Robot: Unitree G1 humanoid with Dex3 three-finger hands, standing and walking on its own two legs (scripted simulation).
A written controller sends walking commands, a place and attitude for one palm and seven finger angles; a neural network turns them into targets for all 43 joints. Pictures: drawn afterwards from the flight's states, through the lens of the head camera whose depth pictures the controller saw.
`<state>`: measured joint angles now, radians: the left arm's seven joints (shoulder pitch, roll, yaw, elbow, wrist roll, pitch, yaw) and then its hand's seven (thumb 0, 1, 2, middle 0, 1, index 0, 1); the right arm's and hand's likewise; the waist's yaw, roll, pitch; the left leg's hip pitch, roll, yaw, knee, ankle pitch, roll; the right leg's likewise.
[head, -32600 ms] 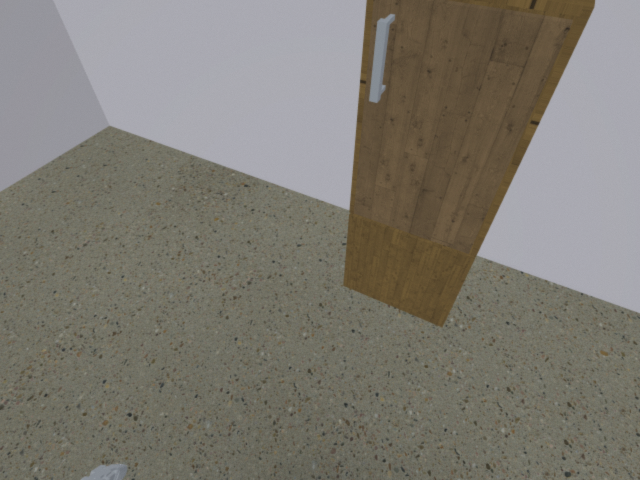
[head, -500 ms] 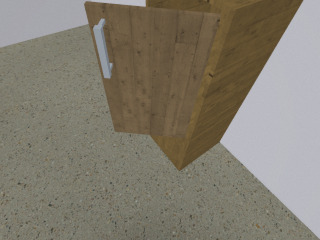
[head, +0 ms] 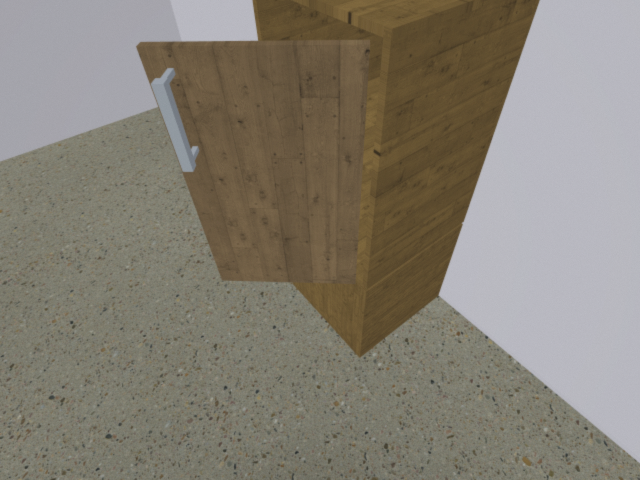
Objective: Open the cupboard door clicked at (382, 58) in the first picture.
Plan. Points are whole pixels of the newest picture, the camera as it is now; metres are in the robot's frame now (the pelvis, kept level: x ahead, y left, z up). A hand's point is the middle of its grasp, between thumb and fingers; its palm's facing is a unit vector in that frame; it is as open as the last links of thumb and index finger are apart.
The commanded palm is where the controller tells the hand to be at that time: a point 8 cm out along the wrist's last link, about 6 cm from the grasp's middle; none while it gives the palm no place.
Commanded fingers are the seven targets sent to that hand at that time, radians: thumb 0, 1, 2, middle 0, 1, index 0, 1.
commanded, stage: come to a stop and stand still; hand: left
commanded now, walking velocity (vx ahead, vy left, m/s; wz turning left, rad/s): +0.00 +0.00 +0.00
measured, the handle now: (179, 122) +0.62 +0.26 +0.14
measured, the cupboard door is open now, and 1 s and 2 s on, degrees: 49 49 49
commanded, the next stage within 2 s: look again from close up in 0.46 s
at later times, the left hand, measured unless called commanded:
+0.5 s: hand out of the picture +0.01 +0.17 -0.17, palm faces +0.03 -0.98 -0.20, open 7.4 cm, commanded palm none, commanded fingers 0.00 0.90 0.90 -0.20 -0.30 -0.20 -0.30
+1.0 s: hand out of the picture +0.03 +0.18 -0.17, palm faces +0.03 -0.98 -0.22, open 7.4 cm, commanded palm none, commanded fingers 0.00 0.90 0.90 -0.20 -0.30 -0.20 -0.30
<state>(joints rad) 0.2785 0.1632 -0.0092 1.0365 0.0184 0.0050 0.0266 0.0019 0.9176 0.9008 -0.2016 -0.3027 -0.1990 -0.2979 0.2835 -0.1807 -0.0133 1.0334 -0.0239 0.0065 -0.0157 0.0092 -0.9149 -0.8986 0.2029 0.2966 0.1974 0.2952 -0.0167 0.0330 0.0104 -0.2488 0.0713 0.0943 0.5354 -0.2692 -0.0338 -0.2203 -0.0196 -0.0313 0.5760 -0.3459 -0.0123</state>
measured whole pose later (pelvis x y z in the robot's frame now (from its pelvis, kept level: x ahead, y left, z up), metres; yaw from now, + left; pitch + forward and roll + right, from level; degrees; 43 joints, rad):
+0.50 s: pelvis +0.02 -0.01 +0.00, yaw +0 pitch -1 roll +1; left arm 0.30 0.15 0.00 1.11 0.02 -0.01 0.03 0.00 0.91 0.90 -0.20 -0.30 -0.20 -0.30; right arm 0.27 -0.15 0.00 1.12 -0.02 -0.01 -0.03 0.01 -0.91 -0.90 0.20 0.30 0.20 0.30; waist 0.00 0.00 0.02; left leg -0.20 0.08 0.09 0.49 -0.27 -0.05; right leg -0.17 -0.01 -0.04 0.52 -0.34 -0.02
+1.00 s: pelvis +0.03 +0.00 +0.00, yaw +0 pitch +0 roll +1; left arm 0.28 0.17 0.01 1.11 0.02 -0.01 0.03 0.00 0.91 0.90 -0.20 -0.30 -0.20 -0.30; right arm 0.25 -0.16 0.00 1.13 -0.02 -0.01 -0.03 0.01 -0.91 -0.90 0.20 0.30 0.20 0.30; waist 0.00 0.00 0.02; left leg -0.18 0.07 0.09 0.47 -0.28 -0.04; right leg -0.14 -0.02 -0.04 0.50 -0.35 -0.01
